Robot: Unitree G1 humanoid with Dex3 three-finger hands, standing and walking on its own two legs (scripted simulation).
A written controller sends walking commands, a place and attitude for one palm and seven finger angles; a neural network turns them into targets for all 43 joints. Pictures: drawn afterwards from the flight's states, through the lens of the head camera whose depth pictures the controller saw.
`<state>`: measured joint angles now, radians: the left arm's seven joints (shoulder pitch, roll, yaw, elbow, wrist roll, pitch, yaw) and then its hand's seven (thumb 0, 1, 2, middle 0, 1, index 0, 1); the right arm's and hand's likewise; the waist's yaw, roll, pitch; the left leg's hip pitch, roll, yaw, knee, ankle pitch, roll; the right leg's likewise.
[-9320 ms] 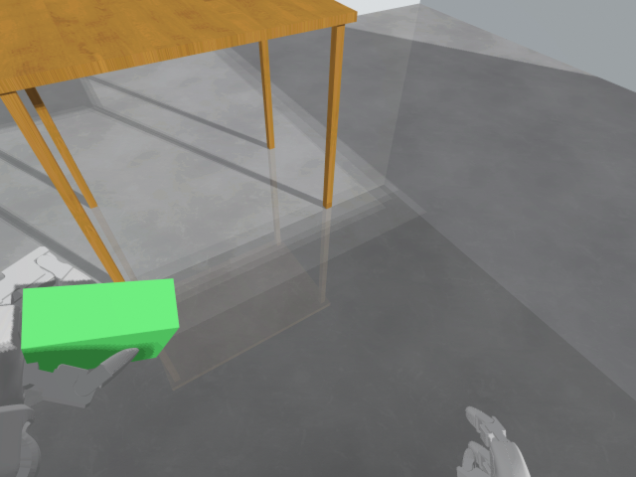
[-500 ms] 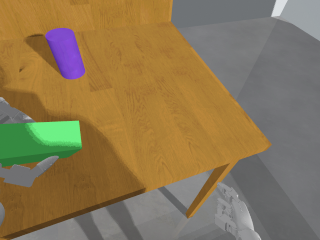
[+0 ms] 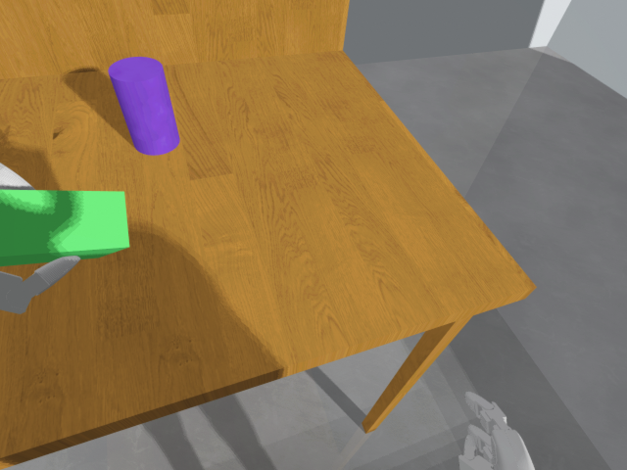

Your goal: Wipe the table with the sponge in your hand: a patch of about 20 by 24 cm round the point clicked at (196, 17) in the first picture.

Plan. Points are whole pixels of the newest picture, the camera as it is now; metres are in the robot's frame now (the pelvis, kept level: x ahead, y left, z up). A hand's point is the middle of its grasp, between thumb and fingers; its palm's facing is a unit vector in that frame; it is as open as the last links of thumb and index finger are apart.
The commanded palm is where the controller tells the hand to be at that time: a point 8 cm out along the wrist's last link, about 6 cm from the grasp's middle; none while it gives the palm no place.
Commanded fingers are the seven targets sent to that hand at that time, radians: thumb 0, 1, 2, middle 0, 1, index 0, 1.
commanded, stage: come to a stop and stand still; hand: left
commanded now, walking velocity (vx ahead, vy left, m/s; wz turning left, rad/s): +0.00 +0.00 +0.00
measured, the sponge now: (62, 230) +0.26 +0.27 +0.20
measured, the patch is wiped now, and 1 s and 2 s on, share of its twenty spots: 0.00 0.00 0.00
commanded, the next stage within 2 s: look again from close up in 1.04 s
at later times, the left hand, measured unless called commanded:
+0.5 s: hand (25, 268) +0.24 +0.30 +0.17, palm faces +0.41 -0.82 -0.40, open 9.2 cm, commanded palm +0.17 +0.32 +0.18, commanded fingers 0.00 0.10 1.30 -1.20 -1.60 -1.20 -1.60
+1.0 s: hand (46, 277) +0.23 +0.28 +0.17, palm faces +0.43 -0.84 -0.33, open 9.2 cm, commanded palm +0.17 +0.31 +0.18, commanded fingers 0.00 0.10 1.30 -1.20 -1.60 -1.20 -1.60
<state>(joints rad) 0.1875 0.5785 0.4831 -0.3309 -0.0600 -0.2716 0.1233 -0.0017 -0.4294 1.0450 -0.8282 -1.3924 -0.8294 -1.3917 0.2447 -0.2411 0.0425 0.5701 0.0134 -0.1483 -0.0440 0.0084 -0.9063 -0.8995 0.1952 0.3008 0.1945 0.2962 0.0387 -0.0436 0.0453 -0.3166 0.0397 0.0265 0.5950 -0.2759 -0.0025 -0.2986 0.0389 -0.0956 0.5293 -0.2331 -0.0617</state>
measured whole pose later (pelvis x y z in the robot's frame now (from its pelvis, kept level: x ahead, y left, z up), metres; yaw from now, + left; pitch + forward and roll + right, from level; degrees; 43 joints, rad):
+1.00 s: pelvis +0.02 +0.02 +0.01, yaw +1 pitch -1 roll -1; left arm 0.42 0.34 0.35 -0.45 -0.06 -0.16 0.14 0.00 -0.42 1.05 -0.81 -1.41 -0.81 -1.41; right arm 0.20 -0.22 0.02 0.58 0.01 -0.11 -0.06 0.01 -0.90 -0.90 0.20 0.30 0.20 0.30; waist 0.01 0.00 0.03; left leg -0.22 0.00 0.03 0.49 -0.25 0.03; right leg -0.20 0.00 -0.09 0.44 -0.22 -0.02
